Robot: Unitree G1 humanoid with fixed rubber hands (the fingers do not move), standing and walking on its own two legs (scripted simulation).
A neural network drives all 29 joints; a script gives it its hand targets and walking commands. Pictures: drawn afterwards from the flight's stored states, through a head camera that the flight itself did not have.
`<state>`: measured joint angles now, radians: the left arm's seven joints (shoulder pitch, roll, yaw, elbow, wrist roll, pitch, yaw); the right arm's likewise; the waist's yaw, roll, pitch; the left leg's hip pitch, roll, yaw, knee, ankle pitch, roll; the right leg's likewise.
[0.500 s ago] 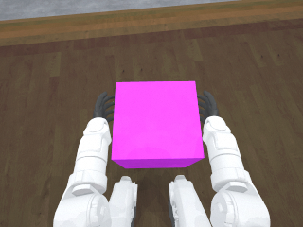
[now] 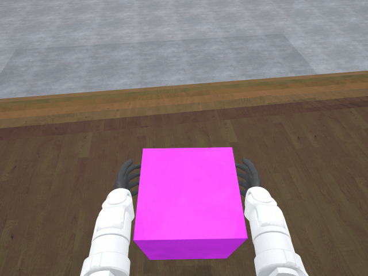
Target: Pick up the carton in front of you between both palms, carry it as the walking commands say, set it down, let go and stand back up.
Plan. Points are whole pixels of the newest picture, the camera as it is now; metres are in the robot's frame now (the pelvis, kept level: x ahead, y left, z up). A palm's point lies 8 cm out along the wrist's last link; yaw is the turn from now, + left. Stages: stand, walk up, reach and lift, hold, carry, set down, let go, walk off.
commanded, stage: reach and lift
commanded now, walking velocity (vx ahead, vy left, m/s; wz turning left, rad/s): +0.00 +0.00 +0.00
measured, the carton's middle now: (187, 207) +0.31 +0.00 -0.08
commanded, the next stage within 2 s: hold in 1.24 s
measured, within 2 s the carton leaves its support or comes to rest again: neither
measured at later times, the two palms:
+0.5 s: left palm (113, 185) +0.29 +0.15 +0.06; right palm (263, 184) +0.29 -0.15 +0.06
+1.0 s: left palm (113, 177) +0.30 +0.15 +0.08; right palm (264, 176) +0.30 -0.15 +0.08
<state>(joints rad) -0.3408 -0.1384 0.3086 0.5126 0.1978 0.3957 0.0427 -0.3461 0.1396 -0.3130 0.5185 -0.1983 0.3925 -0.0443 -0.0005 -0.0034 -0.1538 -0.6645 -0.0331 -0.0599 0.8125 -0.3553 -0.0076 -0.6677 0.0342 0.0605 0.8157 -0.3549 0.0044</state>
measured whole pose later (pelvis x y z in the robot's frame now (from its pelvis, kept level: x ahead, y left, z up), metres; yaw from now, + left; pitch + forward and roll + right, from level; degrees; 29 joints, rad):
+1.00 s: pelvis +0.01 +0.00 +0.04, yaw +0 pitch -5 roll +0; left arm -0.29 -0.16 0.26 0.32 0.29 0.66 -0.01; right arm -0.29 0.16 -0.26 0.32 -0.29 0.66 0.01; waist 0.00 0.00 0.02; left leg -0.09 -0.02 -0.07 0.38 -0.20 0.00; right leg -0.09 0.02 0.07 0.39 -0.20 0.00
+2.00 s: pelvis +0.00 +0.00 +0.04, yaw +0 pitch -8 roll +0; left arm -0.30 -0.16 0.25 0.25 0.29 0.75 -0.02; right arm -0.30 0.16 -0.25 0.24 -0.29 0.75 0.01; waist 0.00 0.00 0.04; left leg -0.04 -0.02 -0.07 0.37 -0.19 0.00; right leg -0.04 0.02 0.07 0.38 -0.19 0.00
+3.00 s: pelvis +0.08 +0.02 +0.04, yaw -1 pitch +5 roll +0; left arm -0.17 -0.09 0.13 -0.15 0.11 1.06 0.07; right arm -0.20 0.14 -0.11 -0.11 -0.14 1.05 -0.08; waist 0.00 0.00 -0.18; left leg -0.21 0.02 0.06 0.46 -0.33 0.02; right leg -0.37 -0.03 -0.05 0.72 -0.47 -0.01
